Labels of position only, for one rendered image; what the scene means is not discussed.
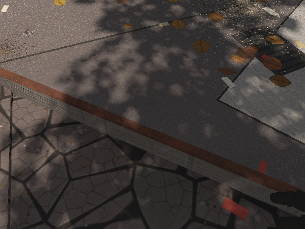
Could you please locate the right robot hand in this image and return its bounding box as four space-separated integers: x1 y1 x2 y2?
267 190 305 229

